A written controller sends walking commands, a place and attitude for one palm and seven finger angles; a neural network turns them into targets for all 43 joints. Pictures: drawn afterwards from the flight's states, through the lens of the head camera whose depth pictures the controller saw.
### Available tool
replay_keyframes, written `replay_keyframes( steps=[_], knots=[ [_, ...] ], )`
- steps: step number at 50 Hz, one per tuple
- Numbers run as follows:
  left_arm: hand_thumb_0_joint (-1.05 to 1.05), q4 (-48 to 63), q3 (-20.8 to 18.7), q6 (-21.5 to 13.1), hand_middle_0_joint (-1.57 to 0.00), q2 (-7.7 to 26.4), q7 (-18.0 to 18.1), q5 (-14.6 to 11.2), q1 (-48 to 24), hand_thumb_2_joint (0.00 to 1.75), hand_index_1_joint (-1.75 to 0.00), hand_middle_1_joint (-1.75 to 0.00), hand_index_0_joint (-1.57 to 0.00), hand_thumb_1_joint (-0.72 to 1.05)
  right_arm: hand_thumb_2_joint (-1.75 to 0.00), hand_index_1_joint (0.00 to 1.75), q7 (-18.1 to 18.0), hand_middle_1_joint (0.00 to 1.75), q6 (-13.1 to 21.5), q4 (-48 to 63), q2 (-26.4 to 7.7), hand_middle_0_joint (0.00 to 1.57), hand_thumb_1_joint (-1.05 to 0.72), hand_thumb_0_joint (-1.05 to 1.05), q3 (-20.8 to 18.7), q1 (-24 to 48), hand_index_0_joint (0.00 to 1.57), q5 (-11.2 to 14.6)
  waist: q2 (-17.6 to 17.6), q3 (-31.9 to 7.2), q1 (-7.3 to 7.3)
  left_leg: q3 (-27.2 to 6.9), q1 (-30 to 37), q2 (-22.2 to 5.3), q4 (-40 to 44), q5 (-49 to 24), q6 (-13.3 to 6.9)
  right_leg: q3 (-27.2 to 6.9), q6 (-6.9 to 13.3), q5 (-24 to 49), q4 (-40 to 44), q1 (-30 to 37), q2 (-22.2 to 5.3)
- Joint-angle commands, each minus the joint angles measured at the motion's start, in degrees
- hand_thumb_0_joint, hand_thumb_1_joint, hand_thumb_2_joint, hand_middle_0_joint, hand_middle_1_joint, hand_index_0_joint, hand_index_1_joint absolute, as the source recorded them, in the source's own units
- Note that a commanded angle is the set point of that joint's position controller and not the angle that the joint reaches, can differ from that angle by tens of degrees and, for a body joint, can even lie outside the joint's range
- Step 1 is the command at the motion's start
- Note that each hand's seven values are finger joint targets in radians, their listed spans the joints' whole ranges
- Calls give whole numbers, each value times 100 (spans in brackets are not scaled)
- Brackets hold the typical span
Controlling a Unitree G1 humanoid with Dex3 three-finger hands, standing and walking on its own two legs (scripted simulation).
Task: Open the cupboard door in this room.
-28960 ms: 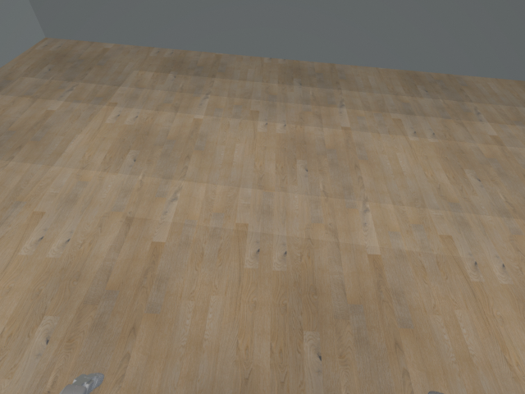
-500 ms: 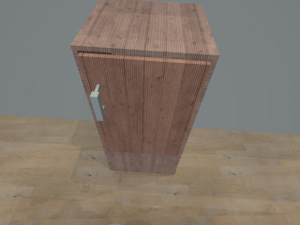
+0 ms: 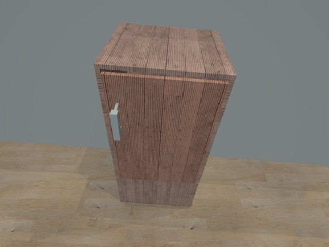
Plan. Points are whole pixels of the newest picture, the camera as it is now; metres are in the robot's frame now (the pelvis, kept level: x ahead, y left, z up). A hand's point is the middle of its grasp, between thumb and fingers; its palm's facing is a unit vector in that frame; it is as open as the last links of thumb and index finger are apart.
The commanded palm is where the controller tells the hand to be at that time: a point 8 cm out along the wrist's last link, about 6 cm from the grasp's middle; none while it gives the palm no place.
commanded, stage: come to a stop and stand still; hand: left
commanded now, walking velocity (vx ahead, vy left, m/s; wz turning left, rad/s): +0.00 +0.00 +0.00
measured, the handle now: (117, 121) +0.52 +0.19 -0.01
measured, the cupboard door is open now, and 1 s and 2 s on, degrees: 0 0 0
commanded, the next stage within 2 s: look again from close up in 0.36 s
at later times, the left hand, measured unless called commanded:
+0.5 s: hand out of the picture -0.01 +0.23 -0.16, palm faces +0.01 -0.97 -0.25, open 7.4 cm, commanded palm none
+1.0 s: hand out of the picture -0.02 +0.20 -0.16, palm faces +0.00 -0.98 -0.19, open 7.4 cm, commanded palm none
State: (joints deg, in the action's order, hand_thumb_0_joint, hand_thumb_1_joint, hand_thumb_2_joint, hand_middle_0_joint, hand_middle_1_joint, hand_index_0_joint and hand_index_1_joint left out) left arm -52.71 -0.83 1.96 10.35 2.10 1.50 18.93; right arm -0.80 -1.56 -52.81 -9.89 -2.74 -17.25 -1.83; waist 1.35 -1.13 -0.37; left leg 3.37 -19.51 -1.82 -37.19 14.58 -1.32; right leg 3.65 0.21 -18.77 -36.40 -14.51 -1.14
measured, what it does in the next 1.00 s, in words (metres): stands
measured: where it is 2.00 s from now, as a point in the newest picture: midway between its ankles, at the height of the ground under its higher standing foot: outside the picture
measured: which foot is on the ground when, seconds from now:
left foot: down 0.00-1.00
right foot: down 0.00-1.00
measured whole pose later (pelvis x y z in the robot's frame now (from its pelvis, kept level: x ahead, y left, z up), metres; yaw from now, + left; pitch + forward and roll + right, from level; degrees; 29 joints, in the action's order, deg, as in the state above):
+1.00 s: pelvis +0.00 +0.03 +0.02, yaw -1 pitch -2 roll -1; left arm -61.6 0.5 -0.3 9.1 2.5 1.3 20.9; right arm -0.3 -0.7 -63.3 -8.7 -1.1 -15.8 -0.6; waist 0.6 0.2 -0.1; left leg 5.8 -15.3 0.7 -24.5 8.1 -3.5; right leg 0.8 -2.6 -11.7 -24.7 -11.5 -2.7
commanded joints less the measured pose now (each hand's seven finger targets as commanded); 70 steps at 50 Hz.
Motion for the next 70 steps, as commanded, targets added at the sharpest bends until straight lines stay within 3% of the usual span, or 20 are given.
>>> replay_keyframes(
  steps=[1, 2, 8, 16, 26, 33, 52, 53, 54, 55, 56, 57, 58, 59, 62, 64, 65, 67, 68, 70],
  knots=[
    [0, 454, -191, -148, -20, 752, 0, -3, 135, 90, -30, -30, -20, 90, -90, 30, -24, 30, 206, 432, -959, 20, -90, 0, -135, 119, 20, 22, -1316, 882, 113, -1420, -756, -795, 2193, 1658, -306, -200, 146, -221, 588, -249, -47],
    [0, 424, -189, -168, -20, 739, -11, 8, 207, 90, -30, -30, -20, 90, -90, 30, -27, 30, 230, 460, -1021, 20, -90, 0, -141, 211, 20, 28, -1233, 818, 214, -1431, -875, -797, 2242, 1704, -337, -202, 137, -82, 610, 35, -77],
    [0, 309, -207, -222, -20, 780, -61, -9, 116, 90, -30, -30, -20, 90, -90, 30, -9, 30, 271, 265, -1059, 20, -90, 0, -149, 45, 20, 45, -400, 151, 103, -1212, -159, -708, 2206, 1423, -240, -284, 137, 68, 910, 181, -184],
    [0, 59, -177, -235, -20, 916, -50, 16, 168, 90, -30, -30, -20, 90, -90, 30, 35, 30, 205, -56, -1098, 20, -90, 0, -141, 102, 20, 70, -133, 525, 41, -991, -100, -551, 2207, 1522, -120, -537, 122, -365, 1402, -128, -328],
    [0, -258, -91, -289, -20, 917, -32, 12, 319, 90, -30, -30, -20, 90, -90, 30, 46, 30, 179, -363, -1019, 20, -90, 0, -76, 129, 20, 104, -118, 575, -37, -799, 306, -426, 1966, 1167, -48, -814, 93, -730, 1826, -577, -473],
    [0, -472, -43, -293, -20, 767, -10, 19, 491, 90, -30, -30, -20, 90, -90, 30, 36, 30, 194, -523, -938, 20, -90, 0, -38, 142, 20, 123, -355, 566, -13, -857, 293, -480, 2147, 1191, -26, -730, 53, -386, 1752, -419, -424],
    [0, -765, 41, -298, -20, 328, 72, -5, 696, 90, -30, -30, -20, 90, -90, 30, 17, 30, 210, -875, -523, 20, -90, 0, 42, -83, 20, 167, -148, 552, 33, -766, 476, -508, 2206, 586, 2, -589, -15, 514, 1625, -58, -443],
    [0, -760, 38, -300, -20, 303, 76, -6, 668, 90, -30, -30, -20, 90, -90, 30, 15, 30, 215, -883, -511, 20, -90, 0, 37, -97, 20, 166, -109, 535, 19, -743, 490, -509, 2194, 524, 5, -596, -16, 561, 1618, -47, -447],
    [0, -867, 94, -332, -20, 433, 240, 68, 678, 90, -30, -30, -20, 90, -90, 30, 26, 30, 264, -432, -691, 20, -90, 0, 107, 363, 20, 128, 182, 859, 173, -275, 151, -487, 1113, 183, 155, -554, 75, 560, 1575, -165, -532],
    [0, 8097, -585, -1589, -20, 1764, 251, -1112, -3531, 89, -32, -32, -20, 88, -90, 30, -285, 30, 1055, 1715, -1495, 20, -90, 0, 91, 170, 20, 479, -773, -2055, -752, -385, 1950, 76, 1496, -25, 99, 155, 69, 490, 767, 9, 131],
    [0, 6725, -552, -1302, -20, 1375, 526, -772, -1193, 88, -33, -33, -20, 85, -90, 30, -424, 30, 1663, 1310, -1094, 20, -90, 0, 317, 632, 20, 549, -1493, -1737, -42, -685, 1784, -229, 1920, 882, 171, 204, 190, -203, 279, -430, 210],
    [0, 6081, -247, -1013, -21, 958, 862, -772, -905, 87, -34, -34, -21, 83, -90, 30, -457, 30, 1850, 1034, -1121, 20, -90, 0, 185, 616, 20, 570, -1267, -1127, -195, -807, 958, -216, 2057, 1481, 305, 284, 181, -486, 105, -785, 311],
    [0, 4686, 430, -488, -21, -346, 794, -827, 862, 86, -36, -36, -21, 81, -90, 30, -369, 30, 1823, 951, -957, 20, -90, 0, 208, 464, 20, 612, -938, -291, -219, -888, 515, -256, 2032, 1777, 235, 350, 169, -414, -27, -1176, 298],
    [0, 5885, 296, -678, -21, -131, 631, -1216, 138, 85, -37, -37, -21, 78, -90, 30, -362, 30, 1832, 1348, -1095, 20, -90, 0, 179, 549, 20, 646, -828, 193, -196, -948, 37, -182, 1828, 1925, 189, 333, 119, -365, 106, -1069, 206],
    [0, 4882, -414, -1551, -21, 382, 259, -1126, 433, 82, -42, -42, -21, 71, -90, 30, -304, 30, 1982, 1699, -1210, 20, -90, 0, 34, 693, 20, 438, -13, 446, -266, -716, -648, 168, 640, 1539, 146, 149, 87, -1105, 378, -1794, 152],
    [0, 3835, -747, -2291, -22, 212, -312, -1295, 978, 80, -45, -45, -22, 67, -90, 30, -179, 30, 1918, 1940, -1163, 20, -90, 0, -95, 836, 20, 304, 1450, 476, 8, -622, -1616, 161, -92, 1522, 216, 250, 90, -1734, -217, -2634, 211],
    [0, 3685, -927, -2720, -22, 241, -712, -1413, 1364, 79, -47, -47, -22, 64, -90, 30, -103, 30, 1899, 2079, -1156, 20, -90, 0, -188, 872, 20, 277, 1800, 237, 172, -489, -1963, 186, -481, 1359, 226, 208, 104, -1944, -499, -2852, 216],
    [0, 3529, -1303, -3375, -22, 542, -1579, -1578, 1867, 77, -50, -50, -22, 60, -90, 30, 93, 30, 1855, 2472, -1185, 20, -90, 0, -325, 954, 20, 311, 1194, -242, 437, -324, -2202, 293, -996, 909, 252, -25, 196, -1539, -893, -2686, 181],
    [0, 3674, -1253, -3569, -22, 637, -2035, -1687, 1780, 76, -51, -51, -22, 57, -90, 30, 161, 30, 1844, 2748, -1238, 20, -90, 0, -331, 1122, 20, 312, 737, -406, 384, -270, -2238, 359, -1219, 855, 249, -92, 232, -1328, -1027, -2616, 136],
    [0, 3853, -1477, -3377, -23, 912, -2488, -1736, 1686, 74, -54, -54, -23, 53, -90, 30, 160, 30, 1801, 3174, -1247, 20, -90, 0, -316, 1270, 20, 456, 85, -840, 485, -231, -2376, 372, -1381, 1036, 158, -197, 232, -1352, -1322, -2716, 139]
  ],
)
